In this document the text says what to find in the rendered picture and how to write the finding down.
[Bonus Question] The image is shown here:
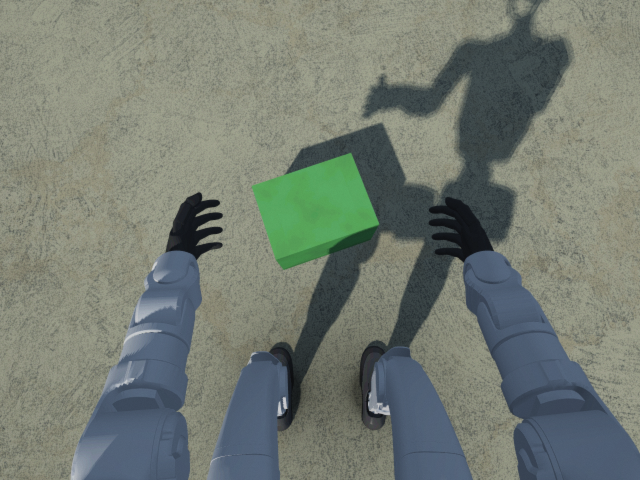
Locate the robot left foot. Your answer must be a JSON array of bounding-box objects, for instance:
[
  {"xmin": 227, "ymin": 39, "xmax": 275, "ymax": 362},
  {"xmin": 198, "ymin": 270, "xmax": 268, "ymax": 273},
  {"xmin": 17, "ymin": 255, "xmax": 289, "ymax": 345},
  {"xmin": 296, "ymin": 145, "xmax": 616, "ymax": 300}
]
[{"xmin": 269, "ymin": 347, "xmax": 294, "ymax": 431}]

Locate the carton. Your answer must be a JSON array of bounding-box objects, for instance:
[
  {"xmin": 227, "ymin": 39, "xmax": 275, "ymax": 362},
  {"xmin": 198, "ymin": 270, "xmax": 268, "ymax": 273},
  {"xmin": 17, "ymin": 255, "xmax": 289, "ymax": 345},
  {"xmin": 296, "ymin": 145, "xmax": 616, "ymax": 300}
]
[{"xmin": 252, "ymin": 153, "xmax": 379, "ymax": 270}]

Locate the left robot forearm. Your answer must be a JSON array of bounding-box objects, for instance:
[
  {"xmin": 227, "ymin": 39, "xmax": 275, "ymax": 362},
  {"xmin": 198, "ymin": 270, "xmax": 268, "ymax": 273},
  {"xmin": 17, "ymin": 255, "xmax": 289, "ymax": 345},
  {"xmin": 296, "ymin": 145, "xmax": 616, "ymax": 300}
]
[{"xmin": 71, "ymin": 251, "xmax": 202, "ymax": 480}]

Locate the robot right upper arm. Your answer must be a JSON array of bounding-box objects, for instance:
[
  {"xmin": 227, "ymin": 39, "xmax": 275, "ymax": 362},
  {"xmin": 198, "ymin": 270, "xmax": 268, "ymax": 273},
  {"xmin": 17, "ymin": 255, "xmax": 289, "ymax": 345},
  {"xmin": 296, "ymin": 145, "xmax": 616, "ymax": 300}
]
[{"xmin": 513, "ymin": 410, "xmax": 640, "ymax": 480}]

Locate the robot left upper arm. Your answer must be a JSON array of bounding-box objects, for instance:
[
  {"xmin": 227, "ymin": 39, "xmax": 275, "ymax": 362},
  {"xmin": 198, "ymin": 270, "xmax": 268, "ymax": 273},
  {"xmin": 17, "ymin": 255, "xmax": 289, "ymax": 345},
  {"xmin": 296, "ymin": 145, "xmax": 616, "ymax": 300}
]
[{"xmin": 74, "ymin": 408, "xmax": 190, "ymax": 480}]

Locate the robot right foot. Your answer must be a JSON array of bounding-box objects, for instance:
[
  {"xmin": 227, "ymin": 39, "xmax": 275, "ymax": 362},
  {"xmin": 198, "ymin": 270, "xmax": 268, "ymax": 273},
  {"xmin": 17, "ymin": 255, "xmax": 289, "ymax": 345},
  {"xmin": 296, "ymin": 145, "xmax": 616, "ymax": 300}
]
[{"xmin": 360, "ymin": 346, "xmax": 386, "ymax": 430}]

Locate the right robot hand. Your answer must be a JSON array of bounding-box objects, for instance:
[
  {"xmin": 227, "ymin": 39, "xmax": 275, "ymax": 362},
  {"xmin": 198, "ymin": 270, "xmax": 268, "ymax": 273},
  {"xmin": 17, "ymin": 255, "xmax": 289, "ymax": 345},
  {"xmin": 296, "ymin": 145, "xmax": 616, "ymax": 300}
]
[{"xmin": 429, "ymin": 197, "xmax": 494, "ymax": 262}]

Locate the left robot hand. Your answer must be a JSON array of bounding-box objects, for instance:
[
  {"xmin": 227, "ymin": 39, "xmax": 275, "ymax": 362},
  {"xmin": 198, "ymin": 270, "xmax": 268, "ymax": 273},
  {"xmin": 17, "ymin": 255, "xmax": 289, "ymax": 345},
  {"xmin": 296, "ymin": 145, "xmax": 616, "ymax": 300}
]
[{"xmin": 165, "ymin": 192, "xmax": 223, "ymax": 260}]

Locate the robot foot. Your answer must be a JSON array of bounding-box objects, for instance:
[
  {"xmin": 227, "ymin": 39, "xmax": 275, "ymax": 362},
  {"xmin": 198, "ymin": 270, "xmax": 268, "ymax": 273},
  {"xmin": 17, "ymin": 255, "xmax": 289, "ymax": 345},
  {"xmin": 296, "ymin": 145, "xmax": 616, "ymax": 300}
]
[
  {"xmin": 269, "ymin": 347, "xmax": 294, "ymax": 431},
  {"xmin": 360, "ymin": 346, "xmax": 386, "ymax": 430}
]

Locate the right robot forearm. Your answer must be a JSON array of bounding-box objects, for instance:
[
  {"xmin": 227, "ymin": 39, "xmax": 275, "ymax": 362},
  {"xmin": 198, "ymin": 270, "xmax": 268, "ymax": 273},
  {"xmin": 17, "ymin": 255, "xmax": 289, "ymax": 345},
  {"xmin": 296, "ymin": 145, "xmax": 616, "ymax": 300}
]
[{"xmin": 463, "ymin": 251, "xmax": 640, "ymax": 462}]

